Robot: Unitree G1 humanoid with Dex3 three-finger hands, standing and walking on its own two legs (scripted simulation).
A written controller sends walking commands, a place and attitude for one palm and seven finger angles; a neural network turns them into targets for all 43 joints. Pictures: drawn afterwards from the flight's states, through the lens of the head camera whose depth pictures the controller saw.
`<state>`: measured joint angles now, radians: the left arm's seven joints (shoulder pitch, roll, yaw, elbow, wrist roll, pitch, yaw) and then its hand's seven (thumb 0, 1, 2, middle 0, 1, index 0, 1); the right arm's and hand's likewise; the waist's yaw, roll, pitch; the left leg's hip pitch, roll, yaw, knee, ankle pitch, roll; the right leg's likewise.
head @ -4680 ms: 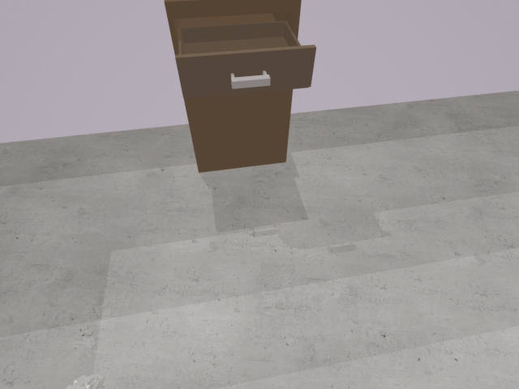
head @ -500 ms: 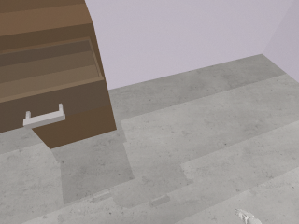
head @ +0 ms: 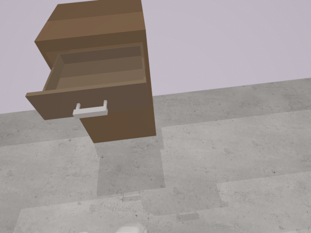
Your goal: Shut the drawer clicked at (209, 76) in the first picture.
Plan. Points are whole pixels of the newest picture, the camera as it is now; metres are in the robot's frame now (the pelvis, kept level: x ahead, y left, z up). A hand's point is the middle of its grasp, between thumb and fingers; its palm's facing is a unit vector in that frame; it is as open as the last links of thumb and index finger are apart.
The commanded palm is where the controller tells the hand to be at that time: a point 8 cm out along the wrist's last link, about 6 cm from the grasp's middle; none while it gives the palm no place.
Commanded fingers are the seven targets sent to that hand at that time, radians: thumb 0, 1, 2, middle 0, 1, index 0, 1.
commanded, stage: turn to face it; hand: left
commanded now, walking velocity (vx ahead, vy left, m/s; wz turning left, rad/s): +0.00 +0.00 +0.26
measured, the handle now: (91, 108) +0.55 +0.29 -0.05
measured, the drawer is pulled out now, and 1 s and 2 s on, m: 0.29 0.29 0.29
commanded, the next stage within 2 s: take the last steps up to it in 0.08 s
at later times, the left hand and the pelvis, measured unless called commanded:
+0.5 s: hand out of the picture +0.00 +0.24 -0.16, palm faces +0.13 -0.97 -0.20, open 7.3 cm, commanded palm none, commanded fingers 0.00 0.90 0.90 -0.20 -0.30 -0.20 -0.30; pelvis +0.00 +0.04 +0.01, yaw +6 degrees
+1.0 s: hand out of the picture +0.05 +0.17 -0.16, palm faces +0.23 -0.96 -0.14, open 7.3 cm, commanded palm none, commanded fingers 0.00 0.90 0.90 -0.20 -0.30 -0.20 -0.30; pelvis +0.13 +0.02 +0.01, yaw +8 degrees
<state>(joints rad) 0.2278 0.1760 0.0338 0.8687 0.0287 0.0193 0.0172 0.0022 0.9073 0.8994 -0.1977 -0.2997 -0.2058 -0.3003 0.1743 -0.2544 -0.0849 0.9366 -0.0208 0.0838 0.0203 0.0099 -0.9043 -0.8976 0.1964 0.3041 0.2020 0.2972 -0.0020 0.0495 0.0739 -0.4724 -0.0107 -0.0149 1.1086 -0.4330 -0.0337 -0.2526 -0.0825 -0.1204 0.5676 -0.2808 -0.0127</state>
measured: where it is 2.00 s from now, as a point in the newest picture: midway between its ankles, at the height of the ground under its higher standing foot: (154, 231)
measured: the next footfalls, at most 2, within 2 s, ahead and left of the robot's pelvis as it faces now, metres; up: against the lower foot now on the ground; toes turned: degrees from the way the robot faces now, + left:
left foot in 0.22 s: +0.01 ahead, +0.14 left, +0.00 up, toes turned +8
right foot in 0.66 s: +0.13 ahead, -0.09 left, +0.00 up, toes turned +0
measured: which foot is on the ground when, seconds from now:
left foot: up 0.00-0.20, down 0.22-0.66, up 0.68-1.00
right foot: down 0.00-0.22, up 0.24-0.64, down 0.66-1.00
